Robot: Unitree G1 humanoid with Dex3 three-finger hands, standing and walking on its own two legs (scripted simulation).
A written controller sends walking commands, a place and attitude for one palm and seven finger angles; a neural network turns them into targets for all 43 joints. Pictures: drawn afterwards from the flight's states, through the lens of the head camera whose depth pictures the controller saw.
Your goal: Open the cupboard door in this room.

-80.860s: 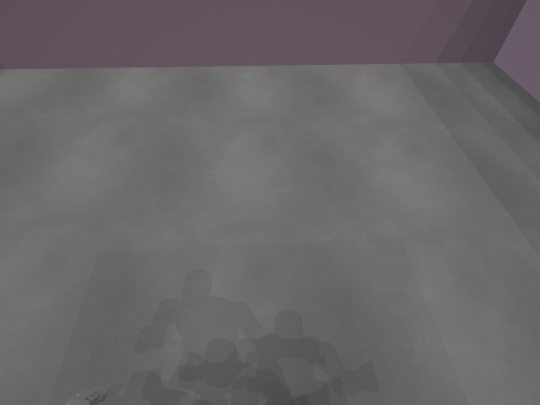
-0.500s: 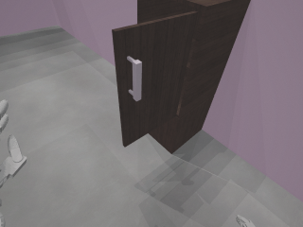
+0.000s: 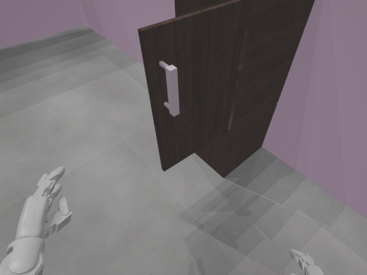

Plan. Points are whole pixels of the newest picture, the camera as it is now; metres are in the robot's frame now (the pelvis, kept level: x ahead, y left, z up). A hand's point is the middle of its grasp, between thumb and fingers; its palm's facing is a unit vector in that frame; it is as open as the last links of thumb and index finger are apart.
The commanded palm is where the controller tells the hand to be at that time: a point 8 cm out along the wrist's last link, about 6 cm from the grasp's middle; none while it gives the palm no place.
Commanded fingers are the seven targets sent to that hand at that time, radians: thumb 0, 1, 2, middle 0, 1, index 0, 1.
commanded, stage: let the arm hang, fingers relaxed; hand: left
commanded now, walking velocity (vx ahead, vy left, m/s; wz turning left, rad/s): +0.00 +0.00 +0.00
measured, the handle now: (168, 89) +0.59 +0.07 +0.09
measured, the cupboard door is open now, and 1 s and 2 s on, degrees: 87 87 87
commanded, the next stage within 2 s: look to check the result in 1.00 s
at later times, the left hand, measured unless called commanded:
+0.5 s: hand out of the picture -0.04 +0.17 -0.16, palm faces +0.04 -0.97 -0.24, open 7.3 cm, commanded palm none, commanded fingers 0.00 0.90 0.90 -0.20 -0.30 -0.20 -0.30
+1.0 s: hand out of the picture +0.02 +0.16 -0.16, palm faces +0.04 -0.97 -0.22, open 7.3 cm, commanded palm none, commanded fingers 0.00 0.90 0.90 -0.20 -0.30 -0.20 -0.30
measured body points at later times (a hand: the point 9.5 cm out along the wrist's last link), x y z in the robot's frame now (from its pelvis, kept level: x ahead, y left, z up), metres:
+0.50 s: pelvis -0.01 -0.02 +0.01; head +0.01 -0.03 +0.46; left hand -0.04 +0.22 -0.14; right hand -0.01 -0.25 -0.16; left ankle +0.02 +0.10 -0.73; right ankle -0.02 -0.12 -0.73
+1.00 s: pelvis -0.01 -0.02 +0.01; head +0.00 -0.03 +0.46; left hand +0.02 +0.21 -0.14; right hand +0.00 -0.24 -0.15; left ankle +0.02 +0.10 -0.73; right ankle -0.02 -0.12 -0.73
